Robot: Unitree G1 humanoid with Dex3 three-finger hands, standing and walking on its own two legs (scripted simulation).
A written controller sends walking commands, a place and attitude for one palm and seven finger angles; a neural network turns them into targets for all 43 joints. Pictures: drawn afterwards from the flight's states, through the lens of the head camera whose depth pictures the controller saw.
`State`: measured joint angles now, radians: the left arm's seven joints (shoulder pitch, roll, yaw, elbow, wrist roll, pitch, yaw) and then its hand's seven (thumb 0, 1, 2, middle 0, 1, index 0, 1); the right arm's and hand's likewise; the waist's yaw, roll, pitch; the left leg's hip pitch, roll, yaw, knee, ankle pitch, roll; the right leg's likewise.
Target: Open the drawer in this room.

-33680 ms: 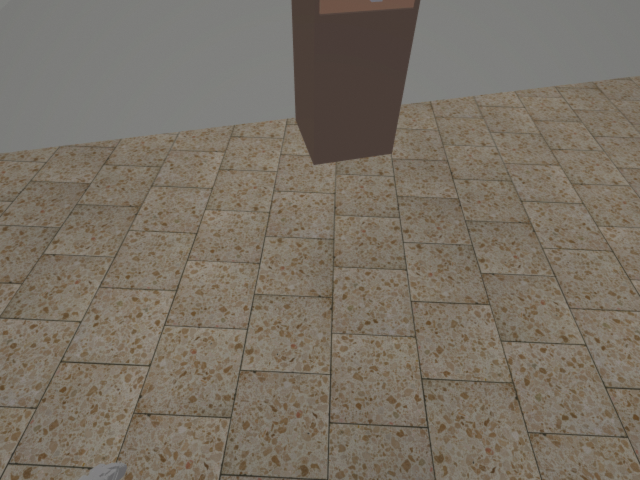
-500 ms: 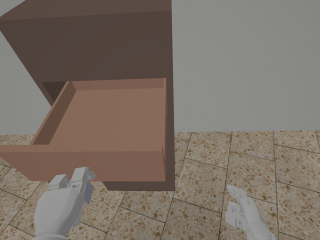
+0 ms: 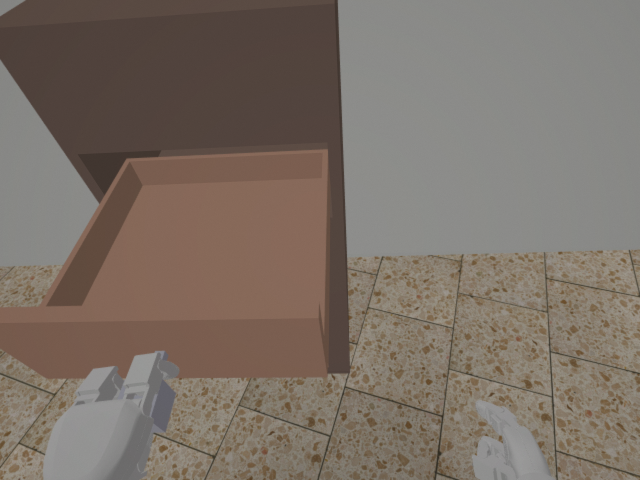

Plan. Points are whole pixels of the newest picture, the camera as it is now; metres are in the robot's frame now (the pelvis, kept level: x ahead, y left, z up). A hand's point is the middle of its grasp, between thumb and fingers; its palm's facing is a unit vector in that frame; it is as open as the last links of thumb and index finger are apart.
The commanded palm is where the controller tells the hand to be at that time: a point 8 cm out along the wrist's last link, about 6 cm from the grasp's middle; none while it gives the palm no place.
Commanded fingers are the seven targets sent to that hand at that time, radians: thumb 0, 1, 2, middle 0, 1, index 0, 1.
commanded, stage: pull the drawer open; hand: left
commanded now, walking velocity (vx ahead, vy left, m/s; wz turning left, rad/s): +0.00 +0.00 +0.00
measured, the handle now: (151, 387) +0.20 +0.22 +0.05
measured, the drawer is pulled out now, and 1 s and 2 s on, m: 0.30 0.30 0.30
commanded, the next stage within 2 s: open the thumb to release the handle in 0.02 s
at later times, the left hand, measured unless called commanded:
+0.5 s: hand (137, 427) +0.16 +0.22 +0.05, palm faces +0.03 -0.12 -0.99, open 10.1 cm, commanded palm +0.12 +0.23 +0.10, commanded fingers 0.00 -0.50 0.30 -0.30 -1.20 -0.30 -1.20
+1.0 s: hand (144, 423) +0.17 +0.22 +0.04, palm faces +0.04 -0.13 -0.99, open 13.7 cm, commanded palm +0.14 +0.22 +0.10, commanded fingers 0.00 -0.50 0.30 -0.30 -1.20 -0.30 -1.20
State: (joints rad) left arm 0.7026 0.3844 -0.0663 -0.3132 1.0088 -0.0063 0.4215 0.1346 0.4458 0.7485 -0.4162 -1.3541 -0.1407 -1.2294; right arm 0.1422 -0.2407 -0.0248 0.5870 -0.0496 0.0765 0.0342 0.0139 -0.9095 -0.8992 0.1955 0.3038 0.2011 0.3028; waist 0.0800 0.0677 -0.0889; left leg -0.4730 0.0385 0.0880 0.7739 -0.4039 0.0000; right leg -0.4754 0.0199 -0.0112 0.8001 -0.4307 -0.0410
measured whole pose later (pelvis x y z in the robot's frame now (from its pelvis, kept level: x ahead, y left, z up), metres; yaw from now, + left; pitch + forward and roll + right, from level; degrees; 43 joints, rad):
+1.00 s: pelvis +0.00 +0.01 +0.01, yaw +1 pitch +4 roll +0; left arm 0.52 0.33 -0.13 -0.21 1.05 0.04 0.37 -0.01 -0.48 0.30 -0.32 -1.21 -0.34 -1.23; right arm 0.11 -0.21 -0.01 0.62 -0.04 0.06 0.02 0.01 -0.91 -0.90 0.20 0.30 0.20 0.30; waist 0.10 0.07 -0.06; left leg -0.40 0.02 0.07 0.69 -0.36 0.01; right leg -0.39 0.01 -0.02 0.71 -0.39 -0.03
